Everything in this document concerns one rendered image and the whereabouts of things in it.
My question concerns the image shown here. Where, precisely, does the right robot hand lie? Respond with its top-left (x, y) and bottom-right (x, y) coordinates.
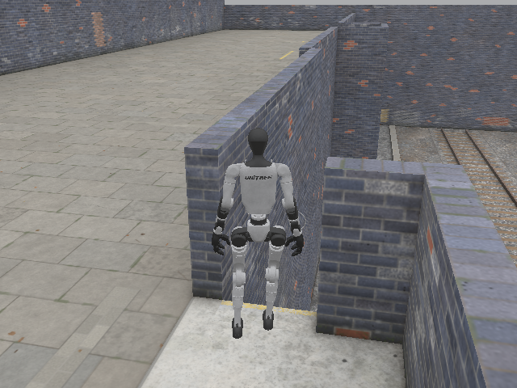
top-left (285, 234), bottom-right (304, 256)

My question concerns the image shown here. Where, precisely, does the right robot upper arm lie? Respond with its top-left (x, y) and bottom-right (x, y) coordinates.
top-left (275, 163), bottom-right (295, 209)

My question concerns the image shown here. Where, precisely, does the left robot forearm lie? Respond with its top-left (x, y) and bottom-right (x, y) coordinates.
top-left (213, 196), bottom-right (229, 234)

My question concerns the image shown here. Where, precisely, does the robot torso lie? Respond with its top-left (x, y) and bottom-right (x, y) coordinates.
top-left (239, 159), bottom-right (277, 243)

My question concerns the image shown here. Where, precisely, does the robot head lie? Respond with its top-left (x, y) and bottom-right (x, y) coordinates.
top-left (245, 128), bottom-right (272, 167)

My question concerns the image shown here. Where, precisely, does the right robot forearm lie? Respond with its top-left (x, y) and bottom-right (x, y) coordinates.
top-left (286, 197), bottom-right (302, 237)

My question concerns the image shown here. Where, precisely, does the left robot upper arm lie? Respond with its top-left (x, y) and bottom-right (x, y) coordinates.
top-left (221, 163), bottom-right (242, 209)

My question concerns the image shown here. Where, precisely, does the left robot hand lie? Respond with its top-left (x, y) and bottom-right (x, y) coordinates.
top-left (212, 232), bottom-right (230, 255)

